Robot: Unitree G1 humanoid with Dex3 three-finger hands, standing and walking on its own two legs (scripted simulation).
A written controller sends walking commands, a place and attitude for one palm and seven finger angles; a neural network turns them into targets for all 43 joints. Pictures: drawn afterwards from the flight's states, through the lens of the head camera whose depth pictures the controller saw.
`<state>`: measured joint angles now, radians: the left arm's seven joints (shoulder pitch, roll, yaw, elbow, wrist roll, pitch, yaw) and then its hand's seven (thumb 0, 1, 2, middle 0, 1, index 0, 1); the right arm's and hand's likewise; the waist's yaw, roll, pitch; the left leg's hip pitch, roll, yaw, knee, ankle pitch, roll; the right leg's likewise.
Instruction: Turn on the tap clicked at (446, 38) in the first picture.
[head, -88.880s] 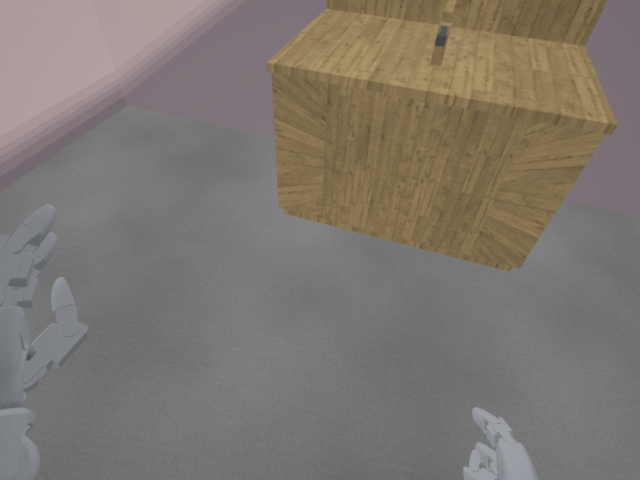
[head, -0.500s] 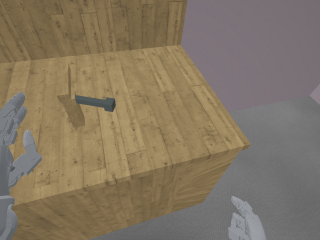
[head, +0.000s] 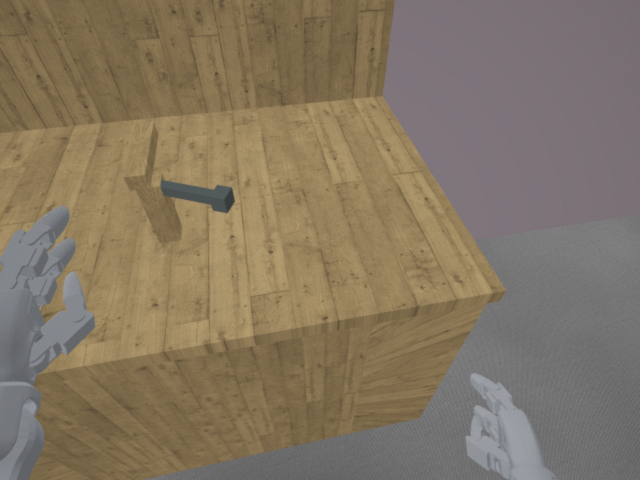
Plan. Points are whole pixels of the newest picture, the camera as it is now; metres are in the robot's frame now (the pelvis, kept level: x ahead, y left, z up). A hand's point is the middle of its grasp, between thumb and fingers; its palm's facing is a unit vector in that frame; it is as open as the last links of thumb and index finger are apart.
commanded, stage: turn the palm inward beside the body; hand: left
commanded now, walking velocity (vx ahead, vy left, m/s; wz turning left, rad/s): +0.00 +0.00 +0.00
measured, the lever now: (222, 199) +0.47 +0.21 +0.09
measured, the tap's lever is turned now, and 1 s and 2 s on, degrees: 64 64 64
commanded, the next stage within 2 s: reach beside the lever's end, fingers flat in 1.82 s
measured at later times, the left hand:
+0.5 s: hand (122, 292) +0.24 +0.23 +0.16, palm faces +0.43 -0.85 -0.30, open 7.4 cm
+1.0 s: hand (102, 348) +0.19 +0.23 +0.15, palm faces +0.46 -0.87 -0.18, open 7.4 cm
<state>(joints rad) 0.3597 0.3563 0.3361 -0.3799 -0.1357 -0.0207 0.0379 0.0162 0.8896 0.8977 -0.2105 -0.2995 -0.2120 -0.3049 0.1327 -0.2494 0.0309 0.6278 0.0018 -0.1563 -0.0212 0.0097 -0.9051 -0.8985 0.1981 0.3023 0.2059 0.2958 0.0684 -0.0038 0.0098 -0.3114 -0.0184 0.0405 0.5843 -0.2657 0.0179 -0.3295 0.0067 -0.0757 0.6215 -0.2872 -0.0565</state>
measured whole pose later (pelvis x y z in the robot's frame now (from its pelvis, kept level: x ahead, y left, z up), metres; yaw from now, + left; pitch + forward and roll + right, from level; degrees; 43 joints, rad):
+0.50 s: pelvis +0.05 -0.04 -0.01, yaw +0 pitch +3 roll +2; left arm 0.45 0.34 0.43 -0.40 -0.24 -0.02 0.01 0.01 0.89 0.90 -0.21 -0.30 -0.21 -0.30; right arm 0.21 -0.28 0.00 0.67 0.04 -0.17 -0.07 0.01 -0.91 -0.90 0.20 0.30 0.20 0.30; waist 0.06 0.04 -0.07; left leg -0.35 0.01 -0.02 0.66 -0.34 -0.02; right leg -0.34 0.05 -0.10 0.66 -0.38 -0.10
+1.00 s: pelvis +0.01 -0.02 -0.01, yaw +2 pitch -1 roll +0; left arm 0.46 0.27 0.27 -0.45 -0.24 0.08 0.10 0.01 0.89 0.90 -0.20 -0.30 -0.21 -0.30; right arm 0.18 -0.24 0.06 0.65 0.05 -0.25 -0.10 0.01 -0.90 -0.90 0.20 0.30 0.21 0.30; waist 0.08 0.07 -0.06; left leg -0.34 -0.01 -0.04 0.66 -0.31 -0.01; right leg -0.32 0.03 -0.13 0.64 -0.32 -0.08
